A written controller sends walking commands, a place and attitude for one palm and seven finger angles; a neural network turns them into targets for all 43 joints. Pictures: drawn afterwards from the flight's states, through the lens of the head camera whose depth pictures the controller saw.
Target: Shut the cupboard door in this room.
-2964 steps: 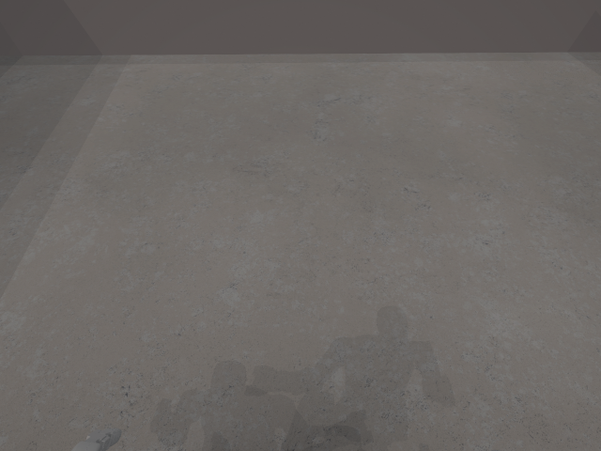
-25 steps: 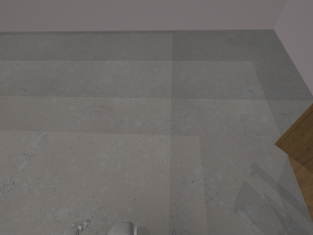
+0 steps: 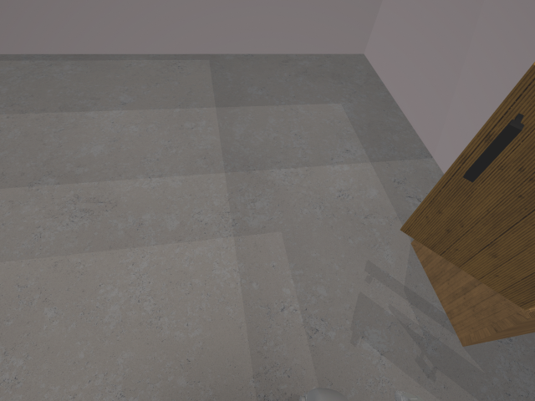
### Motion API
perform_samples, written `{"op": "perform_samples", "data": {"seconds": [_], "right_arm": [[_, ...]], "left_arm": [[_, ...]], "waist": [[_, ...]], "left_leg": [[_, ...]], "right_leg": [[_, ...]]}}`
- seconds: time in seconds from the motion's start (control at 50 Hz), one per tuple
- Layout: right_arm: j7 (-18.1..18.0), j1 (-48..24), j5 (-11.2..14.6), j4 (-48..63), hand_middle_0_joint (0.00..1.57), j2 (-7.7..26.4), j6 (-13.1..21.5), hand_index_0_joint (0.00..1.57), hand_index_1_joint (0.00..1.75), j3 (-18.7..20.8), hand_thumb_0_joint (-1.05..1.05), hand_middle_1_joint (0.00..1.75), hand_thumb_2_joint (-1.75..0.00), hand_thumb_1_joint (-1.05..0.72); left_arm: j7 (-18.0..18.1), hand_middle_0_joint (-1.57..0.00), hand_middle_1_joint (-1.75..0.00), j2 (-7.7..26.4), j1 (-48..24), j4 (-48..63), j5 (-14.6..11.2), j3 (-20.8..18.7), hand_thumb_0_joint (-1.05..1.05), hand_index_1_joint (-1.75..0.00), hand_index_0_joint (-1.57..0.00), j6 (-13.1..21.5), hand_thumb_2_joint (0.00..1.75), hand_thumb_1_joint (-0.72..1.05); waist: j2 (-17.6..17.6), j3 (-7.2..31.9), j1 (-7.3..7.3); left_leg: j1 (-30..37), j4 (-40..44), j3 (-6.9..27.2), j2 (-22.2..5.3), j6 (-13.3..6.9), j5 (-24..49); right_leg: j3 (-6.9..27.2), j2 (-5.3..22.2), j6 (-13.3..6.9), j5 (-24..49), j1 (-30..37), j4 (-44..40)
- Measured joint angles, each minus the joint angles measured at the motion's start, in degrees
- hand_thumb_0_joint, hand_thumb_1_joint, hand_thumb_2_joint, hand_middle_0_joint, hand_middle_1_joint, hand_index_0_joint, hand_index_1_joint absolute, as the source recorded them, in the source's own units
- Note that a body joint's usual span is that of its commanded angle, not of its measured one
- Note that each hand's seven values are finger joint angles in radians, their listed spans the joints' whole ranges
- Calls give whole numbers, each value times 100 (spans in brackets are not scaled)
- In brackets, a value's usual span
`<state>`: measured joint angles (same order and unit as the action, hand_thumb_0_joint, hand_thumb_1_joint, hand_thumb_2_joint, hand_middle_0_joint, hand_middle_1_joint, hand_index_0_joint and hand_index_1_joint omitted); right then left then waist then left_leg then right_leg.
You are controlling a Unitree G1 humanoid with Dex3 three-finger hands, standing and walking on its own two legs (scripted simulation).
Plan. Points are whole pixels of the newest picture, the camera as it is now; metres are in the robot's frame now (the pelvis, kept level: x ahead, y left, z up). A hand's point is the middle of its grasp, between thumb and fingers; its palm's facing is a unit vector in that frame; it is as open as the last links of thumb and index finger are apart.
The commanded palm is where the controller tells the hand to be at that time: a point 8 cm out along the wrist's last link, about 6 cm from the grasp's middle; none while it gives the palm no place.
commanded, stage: turn to face it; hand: left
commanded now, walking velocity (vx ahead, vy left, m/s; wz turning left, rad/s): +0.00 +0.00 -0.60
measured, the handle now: (493, 148) +0.65 -0.44 +0.02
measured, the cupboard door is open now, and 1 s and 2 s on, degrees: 40 40 40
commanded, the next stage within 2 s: take the last steps up to it in 0.94 s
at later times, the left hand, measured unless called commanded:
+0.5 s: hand (207, 383) +0.16 +0.11 -0.15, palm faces -0.28 -0.92 -0.26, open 7.4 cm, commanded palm none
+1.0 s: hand (199, 350) +0.21 +0.13 -0.17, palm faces -0.45 -0.87 -0.21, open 7.4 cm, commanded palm none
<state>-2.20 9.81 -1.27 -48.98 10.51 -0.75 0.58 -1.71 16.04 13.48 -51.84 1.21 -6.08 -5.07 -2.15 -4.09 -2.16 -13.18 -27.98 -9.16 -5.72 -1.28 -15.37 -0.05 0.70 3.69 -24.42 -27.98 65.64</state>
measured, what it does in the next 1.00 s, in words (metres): steps on the spot, turning right: right foot, then left foot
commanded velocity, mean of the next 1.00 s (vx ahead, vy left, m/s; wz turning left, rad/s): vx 0.00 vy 0.00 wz -0.46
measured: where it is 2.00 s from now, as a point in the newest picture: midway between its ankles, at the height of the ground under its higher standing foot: outside the picture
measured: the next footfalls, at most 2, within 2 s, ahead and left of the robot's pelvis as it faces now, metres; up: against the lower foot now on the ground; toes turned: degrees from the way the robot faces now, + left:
right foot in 0.26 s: +0.02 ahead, -0.16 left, +0.00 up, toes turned -14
left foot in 0.72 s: +0.12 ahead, +0.06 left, +0.00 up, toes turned -21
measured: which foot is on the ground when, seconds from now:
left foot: down 0.00-0.26, up 0.28-0.70, down 0.72-1.00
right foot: up 0.00-0.24, down 0.26-0.72, up 0.74-1.00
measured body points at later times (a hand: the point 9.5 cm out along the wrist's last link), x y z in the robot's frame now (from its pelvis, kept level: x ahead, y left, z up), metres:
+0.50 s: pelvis +0.01 -0.05 +0.00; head +0.05 -0.09 +0.44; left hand +0.18 +0.15 -0.13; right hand -0.01 -0.32 -0.16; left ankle +0.05 +0.11 -0.67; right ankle -0.02 -0.15 -0.74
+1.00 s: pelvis +0.05 -0.02 +0.00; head +0.10 -0.02 +0.45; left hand +0.24 +0.18 -0.15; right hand -0.02 -0.26 -0.13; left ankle +0.09 +0.07 -0.74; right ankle -0.06 -0.13 -0.68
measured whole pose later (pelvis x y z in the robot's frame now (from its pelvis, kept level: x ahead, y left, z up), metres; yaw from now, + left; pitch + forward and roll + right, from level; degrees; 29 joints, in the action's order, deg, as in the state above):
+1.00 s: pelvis +0.05 -0.02 +0.00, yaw -30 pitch +1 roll -2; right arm -2.3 13.1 -1.5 -52.7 10.2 -0.7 0.7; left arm -0.9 14.6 11.1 -53.4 1.1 -4.7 -4.5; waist -0.9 -3.7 -0.5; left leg -12.1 -26.8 -8.1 -4.8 -1.1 -15.6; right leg 0.0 1.0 2.9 -24.7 -24.0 55.4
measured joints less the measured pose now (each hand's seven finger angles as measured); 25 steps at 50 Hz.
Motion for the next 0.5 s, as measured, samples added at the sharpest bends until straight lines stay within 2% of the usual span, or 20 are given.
{"op": "perform_samples", "data": {"seconds": [0.08,0.16,0.2,0.24,0.26,0.3,0.34,0.4,0.5], "right_arm": [[21,199,-4,-147,20,54,-9,21,30,70,1,30,-90,-91],[65,388,-18,-315,20,171,-52,20,30,163,1,30,-90,-91],[84,475,-21,-388,20,250,-71,20,30,210,1,30,-90,-91],[104,591,0,-443,20,341,-96,20,30,257,1,30,-90,-91],[115,662,23,-457,20,378,-122,20,30,279,1,30,-90,-91],[93,597,49,-540,20,533,-265,20,30,322,1,30,-90,-91],[60,515,56,-566,20,603,-361,20,30,348,1,30,-90,-91],[77,380,45,-511,20,555,-345,20,30,323,1,30,-90,-91],[130,201,41,-330,20,395,-285,20,30,278,1,30,-90,-91]], "left_arm": [[-25,-20,-30,-20,-150,47,8,6,1,-29,-20,-32,90,91],[-38,-20,-30,-102,-342,109,11,66,1,-29,-19,-3,90,91],[-42,-20,-30,-150,-433,147,7,103,0,-29,-19,31,90,91],[-47,-20,-30,-183,-488,213,5,149,0,-29,-19,103,90,91],[-40,-20,-30,-172,-490,259,19,177,0,-29,-20,180,90,91],[35,-20,-30,-308,-566,231,0,249,0,-29,-20,297,90,91],[99,-20,-30,-422,-546,236,-21,311,0,-29,-20,331,90,91],[169,-20,-30,-480,-470,213,-47,343,0,-30,-20,331,90,91],[154,-20,-30,-494,-360,136,-35,370,0,-30,-20,338,90,91]], "waist": [[103,-7,105],[247,-24,239],[320,-25,309],[383,7,353],[360,61,351],[578,16,354],[669,-2,377],[579,-1,375],[397,40,339]], "left_leg": [[100,29,-271,-144,49,-40],[116,-176,-532,-320,157,-192],[94,-363,-665,-409,238,-311],[12,-690,-773,-505,348,-497],[-122,-1000,-764,-519,400,-632],[-594,-2096,-132,-439,489,-1346],[-1047,-3081,351,-204,545,-1412],[-1481,-3665,587,-40,657,-942],[-1665,-3269,796,45,748,-535]], "right_leg": [[-110,175,17,61,131,-555],[-296,203,-60,32,470,-1526],[-395,164,-134,112,688,-2023],[-485,112,-245,624,1041,-2810],[-443,112,-444,654,1186,-3137],[-388,-25,-582,397,1056,-2917],[-302,-82,-569,482,1088,-3030],[-98,-124,-569,786,1233,-3474],[175,-213,-607,1016,1349,-3875]]}}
